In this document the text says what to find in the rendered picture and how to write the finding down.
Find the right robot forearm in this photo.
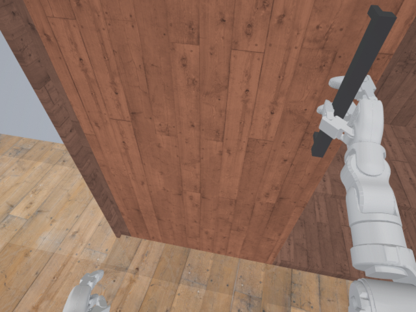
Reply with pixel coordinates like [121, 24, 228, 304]
[340, 142, 416, 286]

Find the robot right hand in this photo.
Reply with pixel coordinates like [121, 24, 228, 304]
[317, 75, 384, 149]

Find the robot left hand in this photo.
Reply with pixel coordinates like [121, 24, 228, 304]
[63, 270, 111, 312]

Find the handle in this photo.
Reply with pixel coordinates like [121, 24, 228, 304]
[311, 5, 397, 158]

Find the robot right upper arm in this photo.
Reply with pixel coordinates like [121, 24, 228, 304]
[348, 278, 416, 312]

